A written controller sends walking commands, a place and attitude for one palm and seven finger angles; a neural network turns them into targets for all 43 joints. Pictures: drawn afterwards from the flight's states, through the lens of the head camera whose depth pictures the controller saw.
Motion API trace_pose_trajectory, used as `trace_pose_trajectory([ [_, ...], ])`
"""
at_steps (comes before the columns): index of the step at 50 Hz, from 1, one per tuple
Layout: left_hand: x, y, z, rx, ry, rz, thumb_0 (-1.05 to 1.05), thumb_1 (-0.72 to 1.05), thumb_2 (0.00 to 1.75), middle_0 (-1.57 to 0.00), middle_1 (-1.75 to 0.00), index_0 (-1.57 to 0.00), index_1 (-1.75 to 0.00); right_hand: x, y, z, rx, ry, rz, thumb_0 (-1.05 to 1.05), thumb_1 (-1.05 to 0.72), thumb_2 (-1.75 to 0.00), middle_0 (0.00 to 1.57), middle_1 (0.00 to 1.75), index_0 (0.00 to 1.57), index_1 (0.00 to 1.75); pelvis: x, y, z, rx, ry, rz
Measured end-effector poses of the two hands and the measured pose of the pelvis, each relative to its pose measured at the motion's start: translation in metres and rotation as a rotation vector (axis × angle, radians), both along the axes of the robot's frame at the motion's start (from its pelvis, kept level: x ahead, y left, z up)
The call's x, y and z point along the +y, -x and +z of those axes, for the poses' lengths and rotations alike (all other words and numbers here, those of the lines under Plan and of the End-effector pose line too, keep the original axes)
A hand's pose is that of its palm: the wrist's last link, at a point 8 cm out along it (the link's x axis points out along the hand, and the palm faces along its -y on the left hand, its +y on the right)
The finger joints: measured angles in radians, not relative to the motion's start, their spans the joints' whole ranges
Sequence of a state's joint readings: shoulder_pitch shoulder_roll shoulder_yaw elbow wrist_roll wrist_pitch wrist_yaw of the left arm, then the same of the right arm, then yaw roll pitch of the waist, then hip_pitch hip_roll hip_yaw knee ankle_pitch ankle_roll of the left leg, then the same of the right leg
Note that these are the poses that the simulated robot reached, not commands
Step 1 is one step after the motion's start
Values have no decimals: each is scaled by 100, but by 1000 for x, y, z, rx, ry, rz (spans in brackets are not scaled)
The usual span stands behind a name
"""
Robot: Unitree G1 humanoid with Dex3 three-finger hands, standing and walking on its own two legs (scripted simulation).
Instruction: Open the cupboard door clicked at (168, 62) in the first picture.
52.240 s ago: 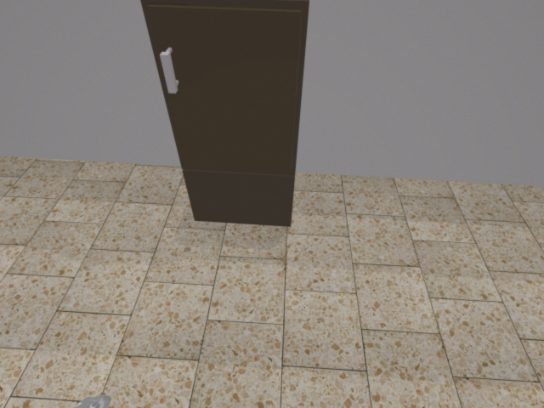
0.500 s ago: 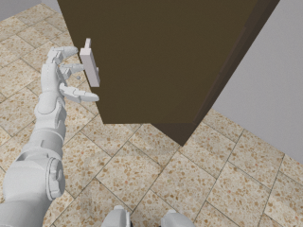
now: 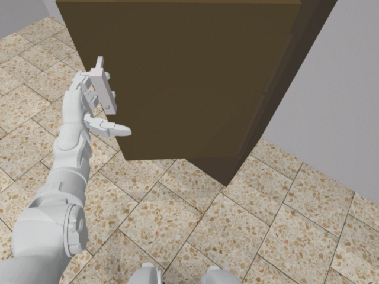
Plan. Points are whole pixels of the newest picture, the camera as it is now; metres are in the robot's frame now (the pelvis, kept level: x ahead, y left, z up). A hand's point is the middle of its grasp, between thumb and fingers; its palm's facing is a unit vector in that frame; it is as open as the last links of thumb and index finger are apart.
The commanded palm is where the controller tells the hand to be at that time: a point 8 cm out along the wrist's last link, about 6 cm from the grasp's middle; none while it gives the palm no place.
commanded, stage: slide the fingers in behind the handle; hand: left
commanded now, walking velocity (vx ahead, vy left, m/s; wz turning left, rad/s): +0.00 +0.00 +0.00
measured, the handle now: (105, 86) +0.53 +0.16 +0.08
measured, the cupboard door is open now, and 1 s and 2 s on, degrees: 40 40 74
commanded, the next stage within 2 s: close the thumb around the handle in 0.28 s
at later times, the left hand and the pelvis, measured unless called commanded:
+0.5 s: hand (108, 103) +0.48 +0.15 +0.08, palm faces +0.03 -1.00 -0.02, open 13.7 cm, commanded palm +0.46 +0.20 +0.08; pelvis +0.00 +0.01 +0.00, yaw +0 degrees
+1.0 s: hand (113, 105) +0.48 +0.14 +0.08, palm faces +0.02 -1.00 -0.01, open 5.9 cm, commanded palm +0.45 +0.19 +0.08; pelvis +0.00 +0.01 +0.00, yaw -1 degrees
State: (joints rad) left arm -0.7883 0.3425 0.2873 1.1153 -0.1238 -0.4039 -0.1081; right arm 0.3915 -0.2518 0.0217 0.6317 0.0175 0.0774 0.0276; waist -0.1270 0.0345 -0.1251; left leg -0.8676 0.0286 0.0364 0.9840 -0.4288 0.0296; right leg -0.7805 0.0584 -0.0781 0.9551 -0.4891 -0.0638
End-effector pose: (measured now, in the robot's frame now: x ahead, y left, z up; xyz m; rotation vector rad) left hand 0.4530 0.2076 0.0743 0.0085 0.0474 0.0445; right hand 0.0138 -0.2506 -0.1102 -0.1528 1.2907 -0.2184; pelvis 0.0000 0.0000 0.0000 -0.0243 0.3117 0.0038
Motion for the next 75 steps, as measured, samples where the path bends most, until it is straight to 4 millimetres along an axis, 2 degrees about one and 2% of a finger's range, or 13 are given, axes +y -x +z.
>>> trace_pose_trajectory([
  [11, -8, -6, 3, -41, -2, -20, -1, -50, 30, -30, -120, -30, -120, -11, 5, 2, -8, 44, -9, 0, -91, -89, 20, 30, 20, 30, 1, 4, -4, 12, 3, -2],
  [15, -4, -8, -2, -6, 14, -6, -1, -50, 30, -31, -120, -30, -120, -10, 7, 4, -9, 48, -17, 0, -91, -89, 20, 30, 20, 30, 2, 4, -3, 12, 3, -7],
  [25, -3, -10, 3, -39, -7, -18, -1, -45, 33, -31, -121, -30, -121, 0, 12, 1, 16, 29, -12, 0, -91, -89, 20, 30, 20, 30, 7, 3, -3, 18, 7, -3],
  [32, -9, -8, -1, -29, 15, -7, -1, -21, 43, -32, -123, -32, -124, 5, 9, 0, 11, 21, -14, 0, -91, -89, 20, 30, 20, 30, 10, 0, -3, 18, 7, -9],
  [39, -9, -9, 4, -54, -9, -6, 0, 15, 58, -35, -127, -34, -127, 6, 5, -1, -2, 16, -13, 0, -91, -89, 20, 30, 20, 30, 11, 0, -3, 13, 6, -11],
  [47, -5, -6, 0, -28, 5, 3, 1, 58, 77, -38, -132, -38, -132, 4, 4, 1, -2, 24, -7, 0, -91, -89, 20, 30, 20, 30, 10, 2, -2, 11, 6, -8],
  [50, -12, -4, 1, -47, -3, -22, 2, 68, 81, -39, -133, -38, -133, 2, 4, 2, -5, 28, -7, 0, -91, -89, 20, 30, 20, 30, 9, 2, -2, 11, 6, -8],
  [66, -15, 1, 2, -43, 1, 5, 2, 70, 81, -35, -135, -34, -135, -2, 4, 1, -12, 15, -13, 0, -91, -89, 20, 30, 20, 30, 4, 2, -1, 4, -1, -12],
  [71, -16, 16, 1, -47, -1, 1, 2, 71, 77, -35, -135, -34, -135, -2, -3, 2, -38, -3, -20, 0, -91, -89, 20, 30, 20, 30, 3, -4, 3, -8, -7, -22],
  [75, -20, 38, 1, -56, 3, -13, 2, 70, 75, -34, -134, -33, -135, -2, -19, 6, -87, -22, -18, 0, -91, -89, 20, 30, 20, 30, 2, -9, 8, -29, -13, -31],
])
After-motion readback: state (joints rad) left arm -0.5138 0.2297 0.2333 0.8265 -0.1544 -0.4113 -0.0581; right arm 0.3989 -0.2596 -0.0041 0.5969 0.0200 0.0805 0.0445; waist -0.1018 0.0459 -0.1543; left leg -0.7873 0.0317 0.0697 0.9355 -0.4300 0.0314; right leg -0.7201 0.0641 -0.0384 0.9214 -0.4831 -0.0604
